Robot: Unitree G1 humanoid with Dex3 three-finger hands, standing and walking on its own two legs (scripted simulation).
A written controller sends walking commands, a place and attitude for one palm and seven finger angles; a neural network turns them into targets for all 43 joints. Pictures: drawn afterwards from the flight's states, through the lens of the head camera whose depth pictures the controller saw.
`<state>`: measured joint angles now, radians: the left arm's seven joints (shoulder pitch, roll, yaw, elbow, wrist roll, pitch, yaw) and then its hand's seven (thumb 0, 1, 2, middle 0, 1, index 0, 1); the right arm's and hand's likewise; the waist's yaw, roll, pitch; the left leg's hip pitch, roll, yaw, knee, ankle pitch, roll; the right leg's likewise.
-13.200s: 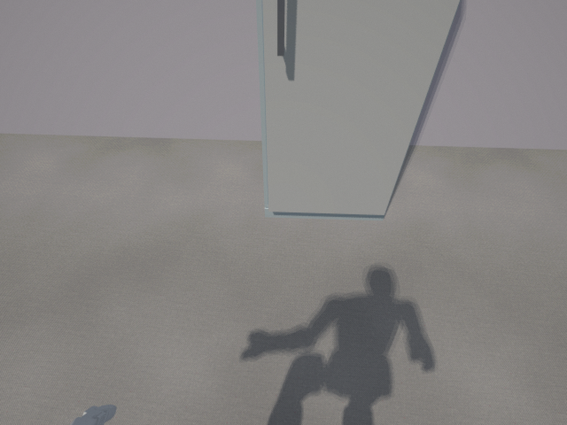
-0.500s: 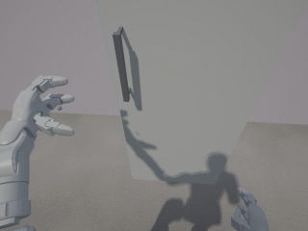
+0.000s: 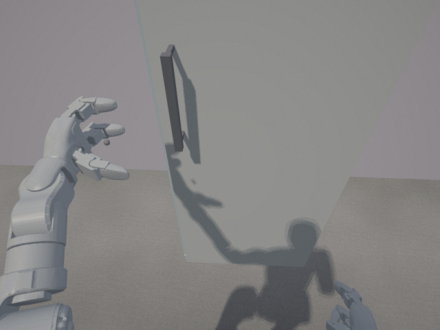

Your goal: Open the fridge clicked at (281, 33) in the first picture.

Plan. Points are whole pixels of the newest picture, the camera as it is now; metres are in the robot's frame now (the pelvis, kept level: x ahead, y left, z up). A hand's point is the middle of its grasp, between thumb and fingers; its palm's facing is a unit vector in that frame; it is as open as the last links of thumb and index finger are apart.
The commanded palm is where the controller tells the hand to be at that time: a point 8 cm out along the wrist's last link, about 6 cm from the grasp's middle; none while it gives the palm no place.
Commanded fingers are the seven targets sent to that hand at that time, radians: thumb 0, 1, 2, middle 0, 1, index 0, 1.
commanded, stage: move the hooked fingers beside the handle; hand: left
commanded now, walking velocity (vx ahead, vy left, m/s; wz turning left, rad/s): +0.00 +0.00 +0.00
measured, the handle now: (175, 103) +0.52 +0.15 +0.17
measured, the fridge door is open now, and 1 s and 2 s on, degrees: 0 0 0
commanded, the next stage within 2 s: feel for the door with the fingertips in 2.00 s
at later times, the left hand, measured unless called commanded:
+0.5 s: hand (131, 126) +0.41 +0.21 +0.18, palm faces +0.10 -1.00 -0.01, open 14.0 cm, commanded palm +0.39 +0.26 +0.18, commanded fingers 0.00 -0.50 0.30 -0.30 -1.20 -0.30 -1.20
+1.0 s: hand (146, 109) +0.47 +0.20 +0.18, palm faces +0.08 -1.00 +0.00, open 14.0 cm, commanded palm +0.43 +0.25 +0.18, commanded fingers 0.00 -0.50 0.30 -0.30 -1.20 -0.30 -1.20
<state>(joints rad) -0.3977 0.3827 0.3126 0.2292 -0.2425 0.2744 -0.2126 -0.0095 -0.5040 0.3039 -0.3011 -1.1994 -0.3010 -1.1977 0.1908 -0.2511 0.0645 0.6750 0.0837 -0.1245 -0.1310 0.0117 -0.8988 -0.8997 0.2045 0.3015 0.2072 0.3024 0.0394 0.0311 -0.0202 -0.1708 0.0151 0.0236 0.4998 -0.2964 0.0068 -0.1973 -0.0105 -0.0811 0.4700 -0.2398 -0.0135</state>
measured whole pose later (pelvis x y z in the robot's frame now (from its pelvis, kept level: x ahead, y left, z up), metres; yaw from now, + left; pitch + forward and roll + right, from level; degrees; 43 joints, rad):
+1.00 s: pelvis +0.00 +0.00 +0.00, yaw -2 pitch +5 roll -1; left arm -0.82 0.47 0.34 0.87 -0.15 0.06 -0.17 -0.01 -0.50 0.30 -0.30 -1.20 -0.30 -1.20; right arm 0.35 -0.28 0.01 0.72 0.07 -0.07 -0.09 0.01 -0.90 -0.90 0.20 0.30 0.21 0.30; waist -0.07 0.03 -0.04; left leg -0.31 0.04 0.05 0.52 -0.30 0.00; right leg -0.34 0.01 -0.06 0.48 -0.22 -0.02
